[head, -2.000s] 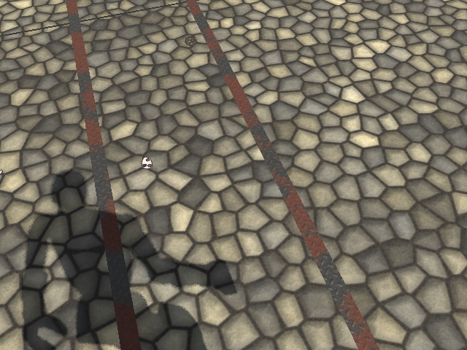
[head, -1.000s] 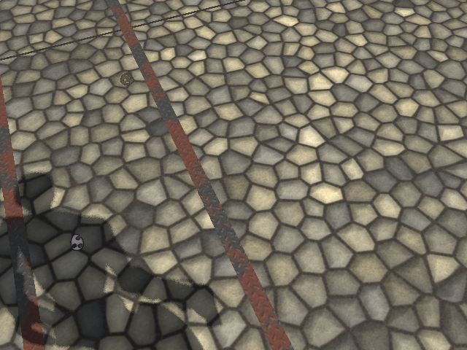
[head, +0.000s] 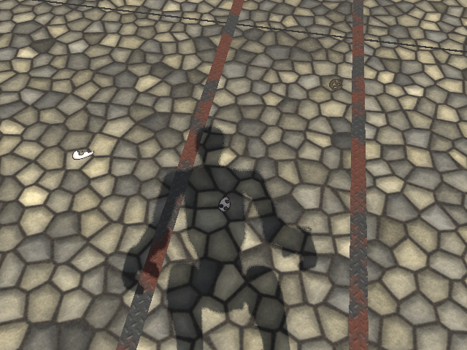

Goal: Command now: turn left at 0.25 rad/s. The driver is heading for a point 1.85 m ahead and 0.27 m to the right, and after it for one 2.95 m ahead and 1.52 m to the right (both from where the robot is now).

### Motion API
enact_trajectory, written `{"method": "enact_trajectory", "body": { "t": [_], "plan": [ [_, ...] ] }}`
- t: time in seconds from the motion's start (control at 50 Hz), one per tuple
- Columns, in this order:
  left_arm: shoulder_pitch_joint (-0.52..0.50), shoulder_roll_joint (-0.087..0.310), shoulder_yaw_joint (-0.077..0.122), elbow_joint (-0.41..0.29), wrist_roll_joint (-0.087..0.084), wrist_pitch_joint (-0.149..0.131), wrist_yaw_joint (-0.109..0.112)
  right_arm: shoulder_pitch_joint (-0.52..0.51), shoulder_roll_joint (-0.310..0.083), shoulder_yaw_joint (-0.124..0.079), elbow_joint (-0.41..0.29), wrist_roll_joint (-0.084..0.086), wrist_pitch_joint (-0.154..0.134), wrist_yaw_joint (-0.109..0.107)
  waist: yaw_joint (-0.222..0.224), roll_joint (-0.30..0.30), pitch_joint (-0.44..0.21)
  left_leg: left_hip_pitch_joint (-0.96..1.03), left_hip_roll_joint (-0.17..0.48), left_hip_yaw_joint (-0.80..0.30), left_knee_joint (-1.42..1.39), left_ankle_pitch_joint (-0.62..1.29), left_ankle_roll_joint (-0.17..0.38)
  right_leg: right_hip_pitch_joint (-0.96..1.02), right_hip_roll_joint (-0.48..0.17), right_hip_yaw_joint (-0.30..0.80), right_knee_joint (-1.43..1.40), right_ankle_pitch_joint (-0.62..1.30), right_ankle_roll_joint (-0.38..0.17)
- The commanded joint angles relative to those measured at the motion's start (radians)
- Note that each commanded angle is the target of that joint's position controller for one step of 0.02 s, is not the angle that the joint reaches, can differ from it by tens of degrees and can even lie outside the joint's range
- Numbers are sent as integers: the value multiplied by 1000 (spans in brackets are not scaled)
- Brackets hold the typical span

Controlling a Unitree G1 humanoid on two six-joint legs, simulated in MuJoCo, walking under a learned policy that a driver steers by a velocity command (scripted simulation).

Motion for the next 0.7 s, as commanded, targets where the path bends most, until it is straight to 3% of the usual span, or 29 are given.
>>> {"method": "enact_trajectory", "body": {
  "t": [0.02,0.04,0.06,0.08,0.1,0.14,0.2,0.28,0.32,0.34,0.36,0.38,0.4,0.44,0.54,0.68,0.7],
  "plan": [
    [-20,32,0,-88,-5,18,5,99,-213,-35,-41,0,-43,-25,-61,294,-127,123,422,-420,-203,598,192,-169,42,94,226,-290,5],
    [-24,79,11,-73,-9,32,7,80,-155,-20,-36,5,-48,-25,-52,188,-94,112,378,-364,-204,590,223,-163,26,142,288,-279,11],
    [-21,76,13,-53,-13,35,2,27,-110,-1,-35,5,-49,-28,-28,169,-57,82,325,-297,-214,536,201,-161,26,156,296,-222,13],
    [2,82,16,-29,-14,32,-1,-18,-95,7,-36,-2,-46,-32,-4,166,-43,74,269,-243,-221,510,164,-149,26,155,273,-164,17],
    [17,94,22,-15,-3,32,-4,-18,-104,6,-31,2,-49,-41,-5,190,-43,88,242,-212,-211,570,153,-143,35,141,277,-126,23],
    [52,79,18,17,0,31,-6,4,-93,12,-13,5,-53,-44,-5,162,-90,121,224,-172,-187,649,151,-104,49,136,270,-104,34],
    [22,43,4,28,-7,35,-3,12,-88,16,13,2,-56,-43,-22,155,-79,104,218,-173,-187,526,152,-62,54,132,153,-98,36],
    [28,37,-1,56,-11,31,13,12,-92,16,48,-2,-54,-46,-28,157,-69,64,222,-223,-172,386,155,22,73,120,-34,-53,19],
    [63,25,-10,84,-1,13,21,-8,-83,20,61,10,-55,-51,8,105,-79,-10,198,-223,-154,280,101,170,49,144,-238,180,4],
    [71,54,-9,91,10,-1,24,6,-59,28,66,8,-61,-50,-1,63,-95,-57,172,-219,-141,209,64,242,-23,227,-263,255,-7],
    [19,114,2,95,1,-10,21,58,-51,24,79,10,-59,-43,-67,-32,-54,-42,90,-158,-172,109,42,160,-60,271,-229,297,-34],
    [-4,81,-3,101,-7,-15,10,48,-61,24,110,5,-54,-44,-45,-41,-38,34,75,-139,-183,96,32,80,-57,267,-241,237,-44],
    [-4,54,-11,111,-6,-21,6,39,-70,20,127,5,-52,-46,-33,-41,-23,65,81,-141,-175,121,29,57,-42,252,-256,201,-35],
    [9,51,-14,137,-6,-26,12,45,-81,14,155,6,-55,-45,-28,-55,-30,86,94,-144,-161,175,34,68,-22,238,-272,192,-25],
    [17,39,-17,191,-8,-28,19,67,-58,21,231,8,-60,-50,-23,2,-22,51,96,-143,-191,158,21,106,-23,238,-280,169,-37],
    [17,27,-24,256,-8,-29,23,101,-48,28,318,9,-59,-57,-24,24,-11,48,100,-139,-202,157,10,101,-20,241,-292,149,-46],
    [30,29,-23,267,-8,-28,23,115,-46,30,330,8,-58,-57,-22,19,-33,50,87,-128,-194,74,13,108,-10,241,-299,45,-52]
  ]
}}
Next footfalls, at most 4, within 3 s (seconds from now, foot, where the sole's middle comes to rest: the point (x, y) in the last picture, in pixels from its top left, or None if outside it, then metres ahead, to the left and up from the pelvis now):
0.34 right None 0.02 -0.12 -0.77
1.44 right None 0.41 -0.05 -0.77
1.98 left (205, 264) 0.72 0.12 -0.77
2.54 right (259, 187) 1.03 -0.05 -0.77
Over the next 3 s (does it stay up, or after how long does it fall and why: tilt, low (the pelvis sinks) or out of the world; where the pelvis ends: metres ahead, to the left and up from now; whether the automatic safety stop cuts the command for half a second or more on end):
stays up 1.10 0.02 0.01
